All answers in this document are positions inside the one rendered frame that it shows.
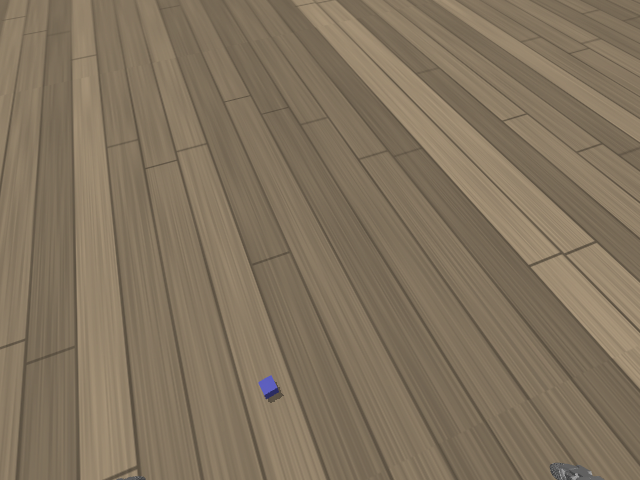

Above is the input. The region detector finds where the cube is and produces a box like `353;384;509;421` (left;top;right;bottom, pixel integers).
258;375;279;399

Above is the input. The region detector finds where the right robot hand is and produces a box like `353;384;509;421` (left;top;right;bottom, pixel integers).
550;463;604;480

